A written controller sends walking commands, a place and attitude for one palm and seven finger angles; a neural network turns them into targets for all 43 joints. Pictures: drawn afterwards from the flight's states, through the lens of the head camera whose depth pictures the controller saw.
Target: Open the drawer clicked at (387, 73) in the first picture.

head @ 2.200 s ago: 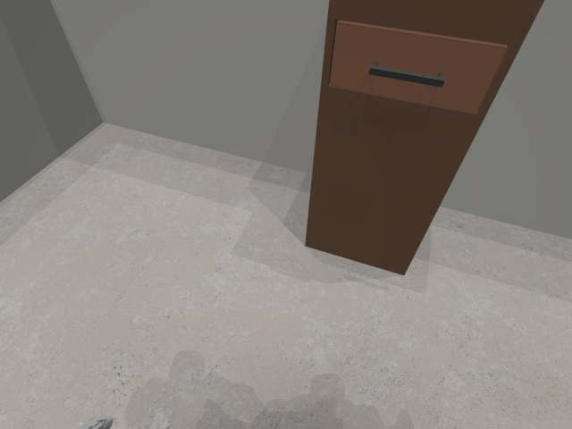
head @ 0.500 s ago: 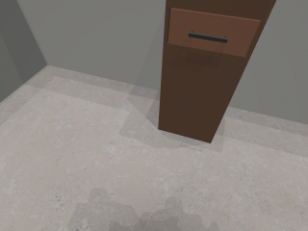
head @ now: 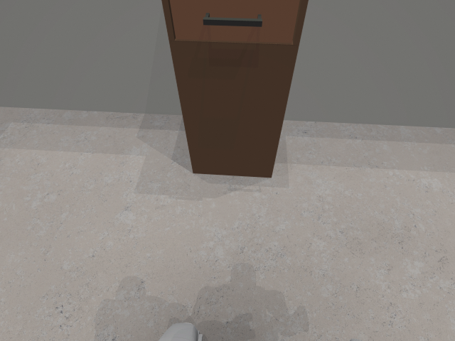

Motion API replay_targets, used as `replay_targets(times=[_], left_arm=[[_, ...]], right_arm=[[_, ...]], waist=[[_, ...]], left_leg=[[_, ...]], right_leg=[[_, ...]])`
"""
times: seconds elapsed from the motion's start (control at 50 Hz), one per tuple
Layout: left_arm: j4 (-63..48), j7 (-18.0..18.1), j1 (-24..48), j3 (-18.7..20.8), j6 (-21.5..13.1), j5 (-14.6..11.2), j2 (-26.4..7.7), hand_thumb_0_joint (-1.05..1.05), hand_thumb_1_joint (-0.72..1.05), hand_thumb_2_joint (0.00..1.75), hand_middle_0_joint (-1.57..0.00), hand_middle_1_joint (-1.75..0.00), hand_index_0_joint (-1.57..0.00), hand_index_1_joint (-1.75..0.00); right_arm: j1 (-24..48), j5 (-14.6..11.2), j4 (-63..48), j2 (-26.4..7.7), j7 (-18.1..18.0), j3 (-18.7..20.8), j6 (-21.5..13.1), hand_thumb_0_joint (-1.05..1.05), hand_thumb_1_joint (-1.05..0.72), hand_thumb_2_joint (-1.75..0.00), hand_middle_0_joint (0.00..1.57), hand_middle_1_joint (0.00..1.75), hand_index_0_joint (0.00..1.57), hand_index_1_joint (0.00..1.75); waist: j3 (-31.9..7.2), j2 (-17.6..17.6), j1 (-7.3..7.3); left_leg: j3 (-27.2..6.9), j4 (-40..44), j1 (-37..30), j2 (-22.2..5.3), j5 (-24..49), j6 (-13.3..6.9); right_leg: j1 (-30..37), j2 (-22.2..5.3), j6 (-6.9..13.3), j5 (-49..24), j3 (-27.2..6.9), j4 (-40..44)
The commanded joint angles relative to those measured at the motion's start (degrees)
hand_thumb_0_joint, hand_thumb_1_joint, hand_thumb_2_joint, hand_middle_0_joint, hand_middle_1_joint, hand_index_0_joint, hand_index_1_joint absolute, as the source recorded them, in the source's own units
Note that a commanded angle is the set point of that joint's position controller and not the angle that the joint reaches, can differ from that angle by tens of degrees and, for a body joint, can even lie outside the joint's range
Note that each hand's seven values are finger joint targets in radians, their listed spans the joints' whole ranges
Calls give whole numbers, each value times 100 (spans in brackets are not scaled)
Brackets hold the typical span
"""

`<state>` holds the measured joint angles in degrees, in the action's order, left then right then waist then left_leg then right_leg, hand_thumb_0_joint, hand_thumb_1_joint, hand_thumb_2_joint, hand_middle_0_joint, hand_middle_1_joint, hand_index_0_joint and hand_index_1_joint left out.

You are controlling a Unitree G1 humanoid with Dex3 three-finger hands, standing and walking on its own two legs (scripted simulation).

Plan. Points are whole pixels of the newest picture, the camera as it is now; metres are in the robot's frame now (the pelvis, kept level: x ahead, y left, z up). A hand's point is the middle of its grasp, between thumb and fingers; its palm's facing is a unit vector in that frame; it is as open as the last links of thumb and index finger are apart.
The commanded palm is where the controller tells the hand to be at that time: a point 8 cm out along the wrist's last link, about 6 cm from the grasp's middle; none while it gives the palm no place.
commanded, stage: walk to a spot facing it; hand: left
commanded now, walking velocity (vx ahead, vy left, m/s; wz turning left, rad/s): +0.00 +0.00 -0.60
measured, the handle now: (233, 19) +0.96 +0.08 +0.08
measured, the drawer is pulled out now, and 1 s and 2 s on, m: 0.00 0.00 0.00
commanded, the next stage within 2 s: turn to face it in 1.40 s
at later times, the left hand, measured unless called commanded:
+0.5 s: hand out of the picture +0.12 +0.23 -0.16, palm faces -0.29 -0.93 -0.23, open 7.4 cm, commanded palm none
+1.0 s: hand (153, 335) +0.14 +0.17 -0.18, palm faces -0.51 -0.84 -0.18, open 7.4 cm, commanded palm none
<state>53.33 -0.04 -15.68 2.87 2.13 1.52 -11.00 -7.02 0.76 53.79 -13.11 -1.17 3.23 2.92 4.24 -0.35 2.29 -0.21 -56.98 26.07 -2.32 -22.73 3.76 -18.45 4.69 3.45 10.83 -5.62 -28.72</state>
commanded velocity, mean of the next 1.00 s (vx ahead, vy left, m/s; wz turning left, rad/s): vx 0.13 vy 0.00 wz -0.60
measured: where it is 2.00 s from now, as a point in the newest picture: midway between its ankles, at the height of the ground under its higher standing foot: outside the picture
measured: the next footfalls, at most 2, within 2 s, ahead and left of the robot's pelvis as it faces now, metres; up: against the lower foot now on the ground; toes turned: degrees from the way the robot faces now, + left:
left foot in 0.18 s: +0.02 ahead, +0.16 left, +0.00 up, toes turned -7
right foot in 0.60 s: -0.06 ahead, -0.10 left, +0.00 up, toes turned -28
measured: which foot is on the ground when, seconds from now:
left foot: up 0.00-0.16, down 0.18-0.60, up 0.62-0.98, down 1.00-1.00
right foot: down 0.00-0.18, up 0.20-0.58, down 0.60-1.00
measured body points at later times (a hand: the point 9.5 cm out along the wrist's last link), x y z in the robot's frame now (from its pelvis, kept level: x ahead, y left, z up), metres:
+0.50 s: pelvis -0.03 +0.05 +0.00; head +0.00 +0.05 +0.45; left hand +0.14 +0.27 -0.14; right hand -0.06 -0.21 -0.13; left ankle -0.02 +0.16 -0.74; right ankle -0.08 -0.09 -0.69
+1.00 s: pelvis +0.02 +0.02 -0.01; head +0.03 +0.04 +0.44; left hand +0.17 +0.22 -0.16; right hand -0.06 -0.25 -0.12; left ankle +0.12 +0.09 -0.73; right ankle -0.09 -0.08 -0.74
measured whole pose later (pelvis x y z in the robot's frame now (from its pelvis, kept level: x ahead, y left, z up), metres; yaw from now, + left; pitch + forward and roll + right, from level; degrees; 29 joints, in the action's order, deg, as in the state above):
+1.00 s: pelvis +0.02 +0.02 -0.01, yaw -36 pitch +0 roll -1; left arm 55.8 -1.2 -18.5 3.7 0.9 1.7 -12.8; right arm -12.5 1.1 50.7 -13.6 0.7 3.1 -0.6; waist 0.1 -1.6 1.7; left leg 4.5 -34.9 19.7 -4.0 -18.8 3.8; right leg -10.5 2.5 -0.4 18.9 -7.4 -29.8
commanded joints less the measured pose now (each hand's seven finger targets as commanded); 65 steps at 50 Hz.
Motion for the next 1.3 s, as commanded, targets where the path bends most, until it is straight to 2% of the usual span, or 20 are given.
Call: replay_targets(times=[0.0,0.12,0.14,0.16,0.18,0.26,0.4,0.54,0.58,0.6,0.62,0.68,0.9,0.94,0.96,0.98,1.0,1.02,1.12,1.28], left_arm=[[-427,70,-126,379,-82,4,-1344,0,90,90,-20,-30,-20,-30],[-573,53,405,395,12,-25,-1354,0,90,90,-20,-30,-20,-30],[-679,25,500,358,22,-60,-1150,0,90,90,-20,-30,-20,-30],[-784,-63,408,296,35,-96,-806,0,90,90,-20,-30,-20,-30],[-843,-69,484,370,23,-21,-969,0,90,90,-20,-30,-20,-30],[-513,-207,235,405,106,34,-887,0,90,90,-20,-30,-20,-30],[-756,-236,1071,264,120,-26,-681,0,90,90,-20,-30,-20,-30],[-582,-187,483,281,-58,-37,-838,0,90,90,-20,-30,-20,-30],[-358,-12,-318,489,-200,-16,-1980,0,90,90,-20,-30,-20,-30],[-328,47,-534,481,-144,-101,-1920,0,90,90,-20,-30,-20,-30],[-336,73,-353,504,-146,-77,-1815,0,90,90,-20,-30,-20,-30],[-470,52,341,342,-195,-46,-1354,0,90,90,-20,-30,-20,-30],[-310,-37,163,370,-335,6,-1452,0,90,90,-20,-30,-20,-30],[-344,-42,412,375,-303,-19,-1342,0,90,90,-20,-30,-20,-30],[-395,-63,435,315,-280,-34,-1064,0,90,90,-20,-30,-20,-30],[-467,-118,280,243,-245,-84,-587,0,90,90,-20,-30,-20,-30],[-655,-154,343,243,-277,-66,-517,0,90,90,-20,-30,-20,-30],[-581,-164,549,299,-262,4,-717,0,90,90,-20,-30,-20,-30],[-125,-312,37,351,-117,48,-443,0,90,90,-20,-30,-20,-30],[-319,-258,867,260,-2,15,-203,0,90,90,-20,-30,-20,-30]], right_arm=[[145,-35,-528,-461,-62,114,-203,0,-90,-90,20,30,20,30],[-694,-98,-428,-551,-140,114,-329,0,-90,-90,20,30,20,30],[-954,-77,-396,-806,-176,164,-386,0,-90,-90,20,30,20,30],[-756,10,-519,-1366,-164,251,-383,0,-90,-90,20,30,20,30],[-435,-9,-699,-1476,-138,253,-339,0,-90,-90,20,30,20,30],[98,63,-785,-834,-142,82,-398,0,-90,-90,20,30,20,30],[-931,73,-418,-1002,-104,203,-384,0,-90,-90,20,30,20,30],[-840,52,-323,-1189,-5,302,-317,0,-90,-90,20,30,20,30],[-765,33,-696,-453,70,85,-268,0,-90,-90,20,30,20,30],[-414,32,-821,-571,-7,80,-208,0,-90,-90,20,30,20,30],[-208,30,-818,-554,-10,62,-212,0,-90,-90,20,30,20,30],[-261,101,-570,-683,118,142,-222,0,-90,-90,20,30,20,30],[-309,25,-731,-495,193,147,-445,0,-90,-90,20,30,20,30],[-1005,9,-526,-531,118,158,-516,0,-90,-90,20,30,20,30],[-1558,7,-328,-756,32,190,-565,0,-90,-90,20,30,20,30],[-2127,90,-201,-1364,-13,318,-592,0,-90,-90,20,30,20,30],[-2338,121,-221,-1649,-33,294,-580,0,-90,-90,20,30,20,30],[-1905,114,-243,-1372,-30,245,-578,0,-90,-90,20,30,20,30],[-1204,40,-209,-493,-80,5,-727,0,-90,-90,20,30,20,30],[-1750,51,258,-394,-102,73,-629,0,-90,-90,20,30,20,30]], waist=[[-844,-728,26],[-1022,-768,-359],[-1028,-114,-514],[-754,1691,-418],[-564,1596,-341],[-203,908,-9],[-259,1071,-482],[-779,960,-150],[-1230,-1821,153],[-1213,-1072,337],[-1130,-1636,273],[-510,-705,-74],[-82,-924,-160],[-172,-671,-527],[-379,-30,-741],[-653,1762,-925],[-477,2053,-871],[-149,1656,-758],[86,878,-184],[111,830,-394]], left_leg=[[-18,758,-16,63,-121,-26],[-4,3186,-1844,225,546,-250],[-598,3825,-2624,-397,401,-480],[-2143,4518,-2812,-1891,159,-911],[-2436,4609,-1794,-2679,300,-1348],[-383,4073,-1375,-1323,1755,-1063],[62,3708,-2234,-1675,3241,-1226],[910,2202,-1671,-1634,3108,-559],[1086,-435,1014,-501,-1235,121],[255,-883,1119,-581,-1283,43],[188,-1036,1428,-606,-1121,48],[276,-753,964,-654,-99,106],[448,1633,-418,-156,197,8],[591,2616,-1716,-22,696,-11],[389,3185,-2728,-238,415,-38],[-1433,4040,-3410,-1730,-1224,-362],[-2733,4872,-2955,-2802,-2344,-808],[-2797,5221,-2117,-2765,-2847,-803],[121,4701,-1625,-1679,593,-491],[1191,4011,-2343,-1837,3340,-926]], right_leg=[[905,-1450,718,-1078,-2008,922],[-92,-1045,230,-812,-2128,549],[-985,-552,-70,50,-1659,1],[-2079,241,-395,1578,-515,-1445],[-1895,-144,-607,1945,-31,-2768],[-1616,-386,-775,1057,289,-4213],[-1279,-712,-802,1403,781,-2507],[835,-561,-438,183,1111,247],[2625,-2848,498,-3061,-1819,789],[2368,-2837,844,-2813,-1537,699],[2282,-2473,871,-1658,-1826,910],[1229,-1918,657,358,-1119,1258],[160,-1602,653,1413,-1564,1414],[-474,-1272,412,1455,-1335,884],[-1028,-857,200,1477,-1056,82],[-1970,-63,-113,2057,-237,-1793],[-2414,-81,-299,2317,367,-3040],[-2348,-444,-295,1894,171,-3718],[-1928,-875,-510,182,517,-4234],[-2077,-1042,-685,174,1029,-2848]])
